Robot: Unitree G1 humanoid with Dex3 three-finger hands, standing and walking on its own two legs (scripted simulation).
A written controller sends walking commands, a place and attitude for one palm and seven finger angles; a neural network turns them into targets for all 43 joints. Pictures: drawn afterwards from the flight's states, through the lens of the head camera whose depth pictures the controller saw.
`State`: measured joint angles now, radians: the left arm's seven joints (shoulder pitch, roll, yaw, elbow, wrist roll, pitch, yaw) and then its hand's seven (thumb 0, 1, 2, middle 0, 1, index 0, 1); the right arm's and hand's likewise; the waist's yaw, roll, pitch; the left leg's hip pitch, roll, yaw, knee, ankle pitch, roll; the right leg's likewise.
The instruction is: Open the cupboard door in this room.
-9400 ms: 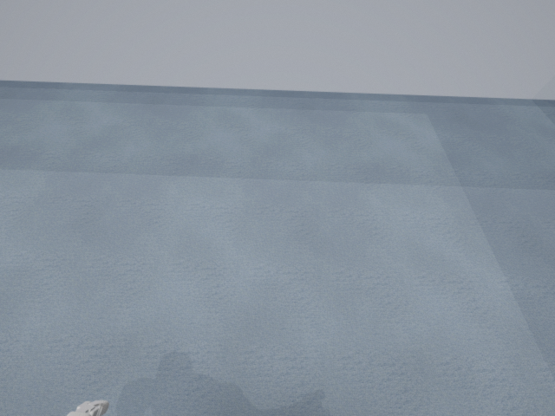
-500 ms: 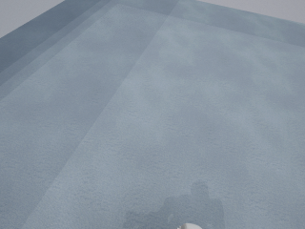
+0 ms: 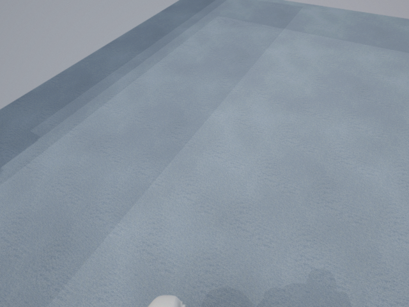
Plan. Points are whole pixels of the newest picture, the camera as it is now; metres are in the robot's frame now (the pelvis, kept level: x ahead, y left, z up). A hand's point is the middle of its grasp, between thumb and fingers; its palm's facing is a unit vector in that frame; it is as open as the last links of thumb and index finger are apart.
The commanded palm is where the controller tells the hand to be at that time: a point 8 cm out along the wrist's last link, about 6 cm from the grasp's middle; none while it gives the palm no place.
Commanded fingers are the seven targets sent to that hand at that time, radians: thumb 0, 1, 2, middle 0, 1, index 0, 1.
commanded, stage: turn or walk to find it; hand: left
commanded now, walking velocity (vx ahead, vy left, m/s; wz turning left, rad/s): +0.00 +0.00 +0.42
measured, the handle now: out of the picture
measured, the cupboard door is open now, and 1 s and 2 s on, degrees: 0 0 0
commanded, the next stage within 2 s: stand and wait in 0.92 s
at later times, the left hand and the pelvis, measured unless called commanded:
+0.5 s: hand out of the picture +0.01 +0.26 -0.16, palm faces +0.23 -0.94 -0.26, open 7.4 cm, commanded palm none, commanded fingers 0.00 0.90 0.90 -0.20 -0.30 -0.20 -0.30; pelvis -0.03 +0.03 +0.00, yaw +11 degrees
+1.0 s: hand out of the picture -0.09 +0.23 -0.19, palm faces +0.45 -0.86 -0.23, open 7.4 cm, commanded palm none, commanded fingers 0.00 0.90 0.90 -0.20 -0.30 -0.20 -0.30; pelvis -0.05 +0.03 -0.02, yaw +26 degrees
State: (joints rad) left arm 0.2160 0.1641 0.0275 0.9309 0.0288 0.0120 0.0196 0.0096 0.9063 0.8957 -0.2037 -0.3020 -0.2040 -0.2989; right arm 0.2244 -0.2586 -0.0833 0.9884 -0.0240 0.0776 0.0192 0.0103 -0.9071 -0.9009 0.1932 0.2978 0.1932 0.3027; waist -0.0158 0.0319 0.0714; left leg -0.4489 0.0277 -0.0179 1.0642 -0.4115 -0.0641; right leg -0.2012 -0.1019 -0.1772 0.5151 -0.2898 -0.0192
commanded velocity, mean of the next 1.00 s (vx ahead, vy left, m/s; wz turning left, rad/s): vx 0.00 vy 0.00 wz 0.38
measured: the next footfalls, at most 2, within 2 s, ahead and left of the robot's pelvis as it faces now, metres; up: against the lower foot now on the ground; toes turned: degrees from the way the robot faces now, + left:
left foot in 0.18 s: +0.01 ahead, +0.16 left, +0.00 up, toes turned +9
right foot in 0.60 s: +0.03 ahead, -0.09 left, +0.00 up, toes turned +9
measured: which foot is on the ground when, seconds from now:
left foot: up 0.00-0.16, down 0.18-0.60, up 0.62-0.98, down 1.00-1.00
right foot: down 0.00-0.18, up 0.20-0.58, down 0.60-1.00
